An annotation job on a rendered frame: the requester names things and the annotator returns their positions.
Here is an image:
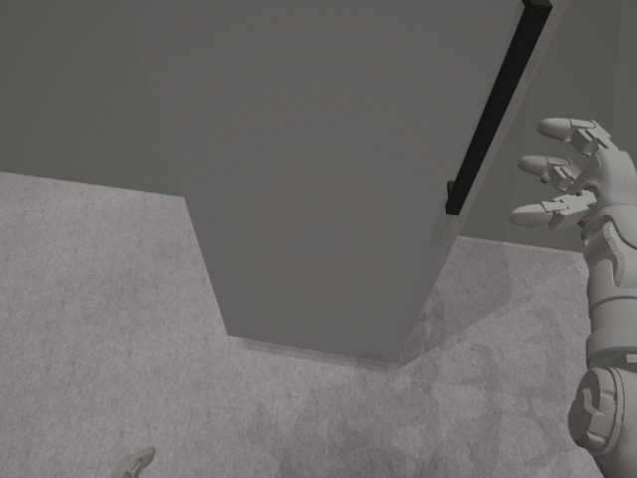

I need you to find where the fridge door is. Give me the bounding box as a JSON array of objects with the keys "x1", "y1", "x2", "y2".
[{"x1": 121, "y1": 0, "x2": 567, "y2": 363}]

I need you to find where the handle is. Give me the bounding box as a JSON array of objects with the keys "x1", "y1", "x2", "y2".
[{"x1": 445, "y1": 0, "x2": 553, "y2": 216}]

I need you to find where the right robot upper arm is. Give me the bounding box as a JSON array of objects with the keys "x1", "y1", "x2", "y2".
[{"x1": 567, "y1": 366, "x2": 637, "y2": 478}]

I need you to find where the left robot hand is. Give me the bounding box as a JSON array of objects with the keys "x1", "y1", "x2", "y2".
[{"x1": 109, "y1": 446, "x2": 155, "y2": 478}]

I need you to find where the right robot hand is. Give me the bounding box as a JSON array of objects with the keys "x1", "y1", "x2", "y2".
[{"x1": 509, "y1": 119, "x2": 637, "y2": 232}]

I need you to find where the robot right forearm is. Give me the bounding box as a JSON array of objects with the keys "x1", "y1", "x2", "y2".
[{"x1": 580, "y1": 205, "x2": 637, "y2": 373}]

